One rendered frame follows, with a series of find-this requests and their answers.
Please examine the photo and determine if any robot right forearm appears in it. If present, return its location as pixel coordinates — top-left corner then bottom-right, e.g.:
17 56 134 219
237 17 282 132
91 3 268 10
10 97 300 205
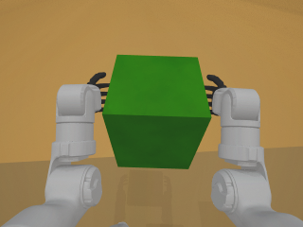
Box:
212 87 272 202

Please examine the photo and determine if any carton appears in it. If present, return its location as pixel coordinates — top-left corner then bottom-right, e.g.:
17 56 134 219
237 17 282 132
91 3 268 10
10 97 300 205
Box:
102 55 212 169

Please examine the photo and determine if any left robot upper arm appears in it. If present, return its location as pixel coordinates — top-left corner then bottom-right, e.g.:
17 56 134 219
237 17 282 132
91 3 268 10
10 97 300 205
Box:
1 165 102 227

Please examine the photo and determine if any robot left forearm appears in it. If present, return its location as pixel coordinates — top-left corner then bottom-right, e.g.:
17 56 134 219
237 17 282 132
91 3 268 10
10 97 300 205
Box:
45 84 101 200

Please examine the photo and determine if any right robot upper arm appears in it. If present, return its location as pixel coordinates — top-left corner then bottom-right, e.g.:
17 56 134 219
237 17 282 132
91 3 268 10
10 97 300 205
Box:
210 168 303 227

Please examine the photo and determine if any left robot hand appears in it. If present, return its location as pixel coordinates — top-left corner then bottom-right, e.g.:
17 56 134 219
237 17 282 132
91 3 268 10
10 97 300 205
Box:
87 72 110 113

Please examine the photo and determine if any right robot hand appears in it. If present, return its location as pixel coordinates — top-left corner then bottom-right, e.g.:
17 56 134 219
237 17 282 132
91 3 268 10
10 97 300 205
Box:
205 75 226 116

